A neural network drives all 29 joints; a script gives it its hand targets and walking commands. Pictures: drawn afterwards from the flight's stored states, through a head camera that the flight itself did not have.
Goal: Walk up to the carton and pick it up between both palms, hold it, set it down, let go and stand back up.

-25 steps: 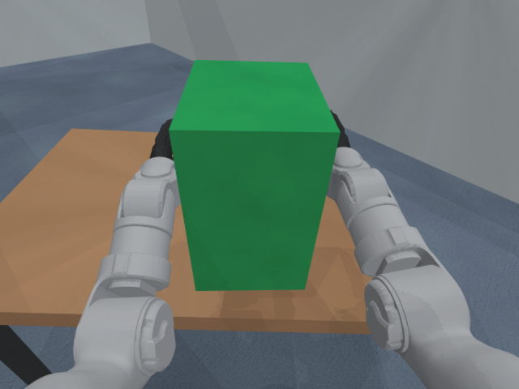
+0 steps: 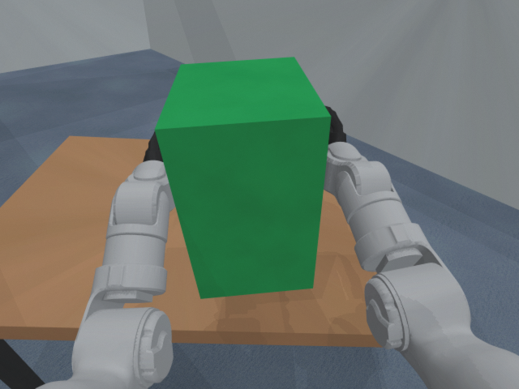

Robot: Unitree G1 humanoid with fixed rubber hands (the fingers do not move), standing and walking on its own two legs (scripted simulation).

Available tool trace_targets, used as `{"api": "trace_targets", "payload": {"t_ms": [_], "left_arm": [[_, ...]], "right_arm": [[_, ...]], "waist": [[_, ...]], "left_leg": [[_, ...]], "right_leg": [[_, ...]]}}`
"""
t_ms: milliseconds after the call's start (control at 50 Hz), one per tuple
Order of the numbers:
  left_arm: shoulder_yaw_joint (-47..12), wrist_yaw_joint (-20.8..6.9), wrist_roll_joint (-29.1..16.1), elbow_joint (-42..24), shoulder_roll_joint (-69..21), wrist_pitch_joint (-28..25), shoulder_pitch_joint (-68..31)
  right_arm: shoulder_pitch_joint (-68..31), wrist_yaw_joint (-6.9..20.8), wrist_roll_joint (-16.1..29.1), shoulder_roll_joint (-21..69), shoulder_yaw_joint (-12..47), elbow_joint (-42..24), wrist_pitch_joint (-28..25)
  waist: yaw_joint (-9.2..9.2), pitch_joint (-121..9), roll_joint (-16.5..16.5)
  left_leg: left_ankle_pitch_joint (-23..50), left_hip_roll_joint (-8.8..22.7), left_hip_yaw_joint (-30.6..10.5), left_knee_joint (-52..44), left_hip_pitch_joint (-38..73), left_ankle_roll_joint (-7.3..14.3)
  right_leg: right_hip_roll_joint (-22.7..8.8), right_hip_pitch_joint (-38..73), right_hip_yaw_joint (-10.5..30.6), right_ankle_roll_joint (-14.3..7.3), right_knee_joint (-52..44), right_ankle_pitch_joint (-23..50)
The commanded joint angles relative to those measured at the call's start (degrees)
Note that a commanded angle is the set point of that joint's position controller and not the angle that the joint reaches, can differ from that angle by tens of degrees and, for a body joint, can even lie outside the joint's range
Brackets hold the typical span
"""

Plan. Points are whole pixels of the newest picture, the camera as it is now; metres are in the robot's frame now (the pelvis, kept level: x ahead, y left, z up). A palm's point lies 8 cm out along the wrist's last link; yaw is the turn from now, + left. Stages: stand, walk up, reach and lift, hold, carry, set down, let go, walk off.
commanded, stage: reach and lift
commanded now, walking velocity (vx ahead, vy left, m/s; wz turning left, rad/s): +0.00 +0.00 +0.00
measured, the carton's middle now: (247, 177) +0.39 +0.01 +0.20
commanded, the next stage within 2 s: hold in 0.74 s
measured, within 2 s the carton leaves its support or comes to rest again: neither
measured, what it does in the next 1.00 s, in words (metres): stands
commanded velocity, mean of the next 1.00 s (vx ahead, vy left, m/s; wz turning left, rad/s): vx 0.00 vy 0.00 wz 0.00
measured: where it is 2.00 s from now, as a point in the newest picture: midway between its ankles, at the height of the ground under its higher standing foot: outside the picture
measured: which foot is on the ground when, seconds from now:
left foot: down 0.00-1.00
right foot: down 0.00-1.00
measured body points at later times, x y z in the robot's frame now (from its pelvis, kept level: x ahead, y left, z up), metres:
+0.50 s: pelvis +0.00 +0.00 +0.00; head -0.06 +0.01 +0.45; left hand +0.40 +0.14 +0.23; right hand +0.41 -0.12 +0.26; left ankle +0.03 +0.13 -0.74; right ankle +0.02 -0.11 -0.74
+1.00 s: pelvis -0.02 +0.00 +0.00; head -0.09 +0.01 +0.44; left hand +0.37 +0.14 +0.25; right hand +0.38 -0.13 +0.28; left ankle +0.03 +0.13 -0.74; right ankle +0.02 -0.11 -0.74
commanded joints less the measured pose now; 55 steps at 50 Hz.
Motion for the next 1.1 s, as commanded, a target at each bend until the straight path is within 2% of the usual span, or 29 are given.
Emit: {"api": "trace_targets", "payload": {"t_ms": [0, 20, 60, 80, 100, 120, 160, 220, 240, 320, 360, 440, 460, 540, 560, 580, 620, 660, 700, 720, 740, 780, 860, 880, 920, 980, 1000, 1020, 1080], "left_arm": [[-32.5, -6.79, -13.35, -27.01, -39.82, -6.05, -66.01], [-28.61, -7.34, -10.99, -20.6, -36.3, -5.39, -64.44], [-30.78, -7.71, -12.65, -25.7, -36.13, -5.44, -64.84], [-31.37, -7.88, -11.94, -26.96, -35.66, -5.31, -66.5], [-27.19, -7.92, -8.76, -21.19, -33.76, -4.54, -66.26], [-25.33, -8.4, -8.05, -18.63, -34.15, -3.84, -65.55], [-28.12, -8.17, -10.64, -21.16, -36.83, -4.26, -70.22], [-22.29, -8.31, -8.29, -14.12, -34.0, -3.78, -69.32], [-22.32, -8.36, -8.96, -13.2, -35.44, -3.92, -70.65], [-21.35, -8.0, -9.27, -15.66, -34.3, -4.5, -71.99], [-23.65, -7.89, -10.74, -14.94, -35.03, -4.16, -72.59], [-23.32, -7.82, -10.31, -18.14, -36.66, -3.27, -68.41], [-24.91, -7.8, -10.86, -18.09, -36.37, -2.97, -67.49], [-22.58, -8.17, -8.7, -17.34, -35.98, -1.96, -69.32], [-24.31, -8.11, -9.93, -20.74, -35.96, -1.94, -71.8], [-23.61, -8.67, -9.0, -17.23, -35.68, -1.13, -67.87], [-23.93, -8.11, -11.45, -21.98, -35.97, -1.52, -67.44], [-26.65, -7.94, -12.38, -24.81, -37.46, -1.41, -68.36], [-27.02, -8.09, -13.08, -24.35, -36.48, -0.75, -67.92], [-29.42, -8.07, -13.64, -24.79, -38.27, -0.88, -69.54], [-28.24, -7.82, -13.2, -22.93, -38.09, -0.59, -70.7], [-29.25, -7.65, -13.47, -27.19, -37.82, -0.66, -70.02], [-25.43, -8.5, -11.64, -21.17, -35.6, -0.05, -70.2], [-26.67, -8.49, -12.56, -19.58, -37.88, -0.14, -70.8], [-24.51, -8.1, -13.18, -17.06, -35.12, -0.41, -74.39], [-23.47, -7.68, -13.22, -16.38, -35.56, -0.96, -76.8], [-23.67, -7.74, -13.23, -16.06, -36.57, -1.13, -77.46], [-21.09, -7.28, -11.66, -13.16, -35.91, -1.36, -77.97], [-20.48, -7.4, -10.73, -11.2, -35.38, -0.78, -75.74]], "right_arm": [[-53.69, 5.0, 19.8, 47.27, 24.86, -35.68, -1.93], [-51.82, 4.34, 18.58, 47.09, 24.31, -32.17, -0.66], [-50.5, 4.3, 18.63, 47.47, 24.76, -34.65, -0.33], [-47.13, 4.24, 18.16, 46.94, 23.74, -30.87, 0.59], [-44.32, 4.8, 16.11, 44.25, 19.01, -22.06, 2.04], [-48.6, 5.15, 15.2, 44.48, 18.32, -24.29, 1.65], [-52.68, 6.61, 15.29, 44.58, 17.87, -25.43, 1.27], [-55.36, 7.28, 14.88, 46.27, 17.78, -21.51, 1.74], [-57.85, 7.89, 14.97, 45.23, 16.31, -20.95, 1.48], [-57.16, 8.04, 16.29, 47.3, 18.77, -22.45, 1.73], [-56.6, 7.7, 15.84, 46.81, 18.93, -22.07, 1.93], [-56.91, 6.92, 19.98, 46.99, 21.78, -27.92, 2.25], [-56.99, 6.49, 19.88, 45.6, 21.99, -29.91, 2.5], [-54.27, 6.39, 20.46, 44.92, 19.82, -23.14, 4.39], [-54.31, 6.25, 20.61, 44.77, 20.57, -25.59, 4.74], [-54.82, 5.96, 20.05, 44.73, 20.58, -27.16, 4.66], [-57.66, 5.66, 21.72, 47.27, 24.49, -33.77, 4.49], [-56.15, 5.7, 22.76, 47.74, 24.74, -33.53, 4.96], [-54.73, 5.41, 22.45, 45.88, 24.17, -35.72, 5.86], [-54.74, 4.97, 20.59, 44.77, 22.27, -33.17, 5.41], [-56.95, 5.3, 20.24, 45.63, 21.92, -32.68, 5.61], [-50.63, 5.56, 21.68, 45.9, 22.91, -29.43, 6.3], [-51.9, 5.74, 18.15, 45.1, 19.19, -26.76, 7.28], [-54.85, 5.95, 17.92, 44.0, 17.48, -27.44, 6.67], [-57.42, 7.1, 16.88, 43.31, 15.96, -25.07, 7.08], [-59.85, 8.26, 17.73, 46.08, 16.79, -24.89, 6.54], [-60.03, 8.53, 17.86, 44.55, 16.08, -24.0, 6.13], [-59.37, 9.14, 17.55, 43.63, 14.78, -17.67, 6.71], [-56.9, 9.2, 16.38, 42.21, 13.63, -16.73, 7.01]], "waist": [[-2.23, -45.0, 9.48], [-0.93, -38.24, 7.17], [-1.3, -41.76, 7.3], [-2.61, -38.46, 9.06], [-2.73, -31.16, 9.59], [-1.26, -31.19, 6.63], [-2.11, -34.99, 8.65], [1.72, -29.42, 5.79], [1.25, -31.05, 6.04], [2.5, -36.12, 5.21], [0.64, -37.39, 6.78], [2.11, -39.79, 6.01], [0.82, -39.75, 6.53], [0.97, -33.03, 7.27], [0.67, -36.61, 8.48], [0.89, -34.95, 7.95], [2.74, -41.14, 4.84], [0.69, -42.06, 6.58], [-0.24, -40.33, 7.14], [-2.75, -39.29, 9.49], [-0.67, -39.86, 8.36], [-2.35, -37.89, 9.52], [-1.31, -31.68, 8.12], [-3.47, -32.31, 8.05], [-2.18, -30.53, 6.95], [0.06, -31.79, 5.37], [-0.74, -33.09, 8.14], [0.47, -27.33, 6.77], [-0.28, -27.51, 7.83]], "left_leg": [[29.74, -5.17, -3.12, 4.11, 22.81, -3.06], [22.77, -5.68, -2.33, 2.73, 19.22, -1.44], [24.46, -5.27, -3.06, 3.17, 20.08, -1.84], [22.81, -5.35, -2.84, 2.59, 19.45, -2.22], [14.78, -4.82, -2.23, 0.27, 17.87, -2.01], [11.91, -4.76, -1.97, -0.22, 16.4, -0.92], [9.55, -4.51, -1.99, -1.6, 16.15, -1.68], [5.2, -4.87, -0.7, -3.3, 12.25, 0.1], [3.73, -4.44, -1.63, -3.64, 12.07, 0.19], [6.84, -4.84, -1.18, -2.91, 12.84, 0.65], [9.84, -4.76, -1.36, -1.8, 14.32, -0.4], [17.9, -5.06, -1.64, 0.09, 15.74, -0.33], [18.97, -4.9, -2.0, 0.14, 16.73, -0.63], [15.05, -4.44, -2.9, -0.67, 14.07, -0.78], [16.11, -4.75, -2.15, 0.17, 15.74, -1.2], [12.72, -5.35, -2.0, -0.42, 13.63, -0.33], [19.43, -5.43, -1.69, 0.79, 15.99, -0.04], [21.57, -5.83, -2.32, 1.53, 17.24, -0.47], [20.67, -5.57, -2.79, 1.9, 16.35, -0.6], [17.85, -5.29, -2.61, 0.82, 16.87, -1.56], [15.5, -5.05, -2.32, 0.56, 16.11, -1.58], [18.12, -4.4, -2.7, 0.59, 17.05, -1.74], [7.1, -4.82, -2.44, -2.2, 11.96, 0.03], [7.46, -4.21, -2.92, -2.53, 11.17, -0.84], [-0.4, -4.4, -2.45, -4.03, 9.74, 0.02], [-1.48, -4.1, -1.39, -4.22, 7.58, 0.43], [-1.57, -3.96, -2.12, -4.6, 8.07, -0.13], [-3.91, -3.52, -1.75, -5.68, 6.54, -0.08], [-3.78, -3.8, -1.57, -5.39, 7.46, -0.22]], "right_leg": [[4.57, 18.13, -2.45, 5.61, -5.9, 29.29], [4.18, 18.45, -1.57, 5.85, -7.4, 24.67], [4.01, 18.85, -1.22, 5.46, -6.47, 27.14], [3.89, 18.26, -1.36, 5.6, -6.56, 25.94], [3.41, 14.72, -1.19, 5.13, -8.21, 16.65], [2.99, 14.92, -1.18, 5.26, -8.26, 14.67], [3.79, 13.94, -2.11, 4.34, -8.03, 11.73], [3.03, 13.33, -1.71, 4.76, -9.05, 7.53], [3.3, 11.92, -1.24, 4.21, -9.5, 5.4], [2.95, 14.89, -0.54, 4.6, -9.01, 9.11], [2.99, 14.88, -0.92, 4.99, -8.41, 13.41], [4.32, 18.62, -0.46, 4.94, -7.82, 18.66], [4.27, 17.8, -0.86, 5.1, -7.72, 20.92], [4.6, 15.83, -0.57, 4.57, -8.11, 15.72], [4.29, 15.68, -0.77, 4.77, -7.56, 17.03], [3.98, 16.37, 0.18, 4.83, -8.27, 14.84], [4.64, 19.67, -0.15, 5.56, -7.23, 22.67], [5.2, 18.35, -0.71, 5.52, -6.19, 25.41], [4.76, 18.31, -0.18, 5.53, -6.37, 24.69], [4.82, 16.69, -1.21, 4.87, -6.54, 20.48], [5.29, 16.62, -1.28, 4.61, -7.07, 16.67], [5.04, 16.44, -0.36, 4.44, -6.66, 20.17], [3.76, 15.35, 0.03, 4.4, -8.04, 11.52], [3.97, 15.17, -0.4, 3.97, -8.18, 11.76], [3.74, 11.38, -0.34, 3.85, -9.32, 3.6], [3.87, 11.41, 0.54, 3.96, -9.2, 2.69], [3.51, 11.14, 0.32, 3.51, -8.83, 3.1], [4.31, 8.9, 0.36, 3.0, -9.7, -1.52], [3.48, 9.08, 0.57, 3.24, -9.37, 0.42]]}}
